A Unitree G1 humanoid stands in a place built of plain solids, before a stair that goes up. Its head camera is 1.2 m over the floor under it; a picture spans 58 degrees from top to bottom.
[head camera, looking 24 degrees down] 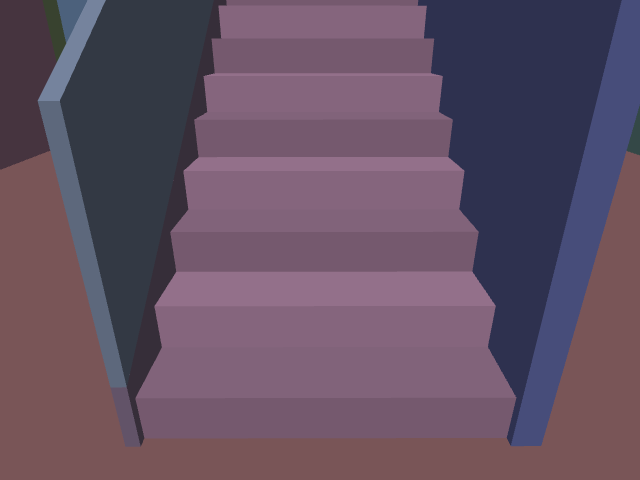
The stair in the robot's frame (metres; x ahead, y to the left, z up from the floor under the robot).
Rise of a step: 0.18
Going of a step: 0.26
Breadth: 1.22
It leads straight ahead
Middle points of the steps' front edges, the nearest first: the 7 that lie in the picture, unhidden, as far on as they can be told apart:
1.06 -0.02 0.18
1.31 -0.02 0.36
1.57 -0.02 0.53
1.83 -0.02 0.71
2.09 -0.02 0.89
2.35 -0.02 1.07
2.61 -0.02 1.25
